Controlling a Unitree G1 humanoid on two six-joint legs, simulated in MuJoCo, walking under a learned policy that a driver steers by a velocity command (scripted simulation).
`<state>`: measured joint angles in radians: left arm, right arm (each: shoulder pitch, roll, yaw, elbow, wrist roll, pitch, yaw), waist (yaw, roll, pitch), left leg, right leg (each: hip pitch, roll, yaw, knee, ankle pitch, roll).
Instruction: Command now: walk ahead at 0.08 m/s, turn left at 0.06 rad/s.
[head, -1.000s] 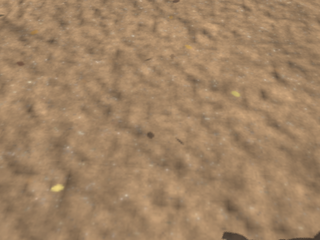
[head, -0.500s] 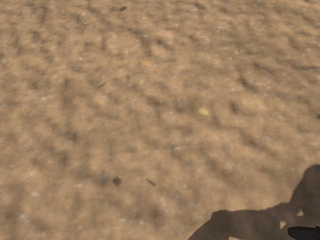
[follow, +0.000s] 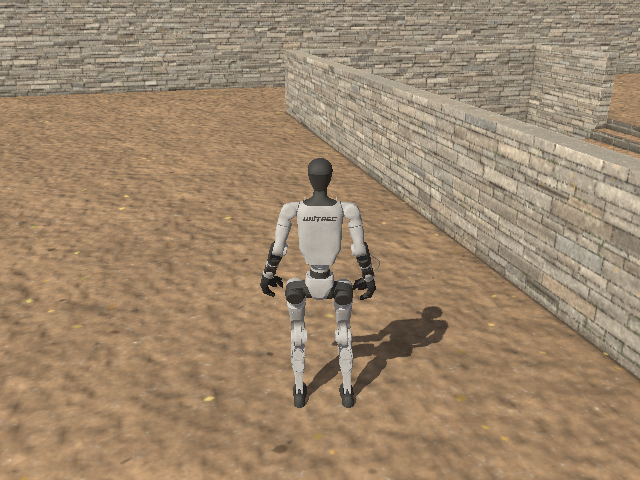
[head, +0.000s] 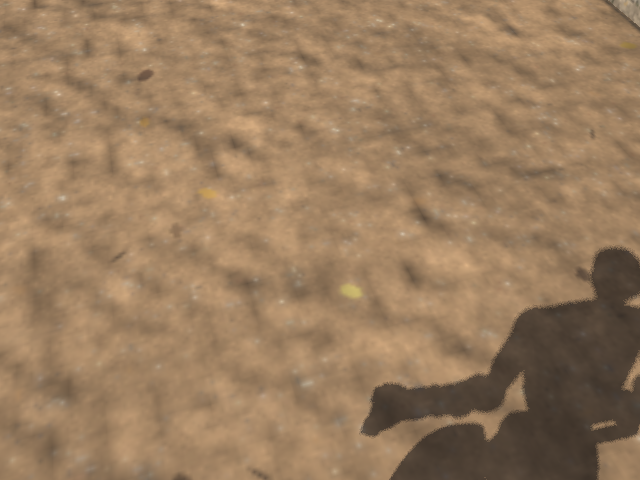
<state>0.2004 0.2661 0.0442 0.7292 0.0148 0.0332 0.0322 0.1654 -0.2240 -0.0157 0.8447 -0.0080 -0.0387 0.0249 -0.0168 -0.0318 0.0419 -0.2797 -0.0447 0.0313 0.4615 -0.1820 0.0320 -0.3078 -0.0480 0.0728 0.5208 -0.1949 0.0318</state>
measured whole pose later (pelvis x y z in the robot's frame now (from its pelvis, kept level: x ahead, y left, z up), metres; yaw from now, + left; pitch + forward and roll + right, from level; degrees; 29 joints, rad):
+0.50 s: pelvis +0.03 +0.01 +0.00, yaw +14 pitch +3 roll -2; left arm 0.14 0.29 0.09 0.70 0.00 0.01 0.07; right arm 0.17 -0.30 -0.06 0.75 0.01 0.02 -0.01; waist -0.02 -0.01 0.04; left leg -0.33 -0.07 -0.13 0.50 -0.21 0.05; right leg -0.50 0.03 0.07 1.04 -0.45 0.08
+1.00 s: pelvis +0.04 -0.03 +0.01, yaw +27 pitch +1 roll +0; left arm 0.20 0.24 0.04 0.73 0.00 0.00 0.02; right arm 0.21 -0.29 -0.07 0.74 0.02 0.05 -0.02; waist 0.02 0.02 0.02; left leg -0.30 0.00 -0.06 0.71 -0.43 -0.08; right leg -0.24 -0.01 0.02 0.47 -0.24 -0.01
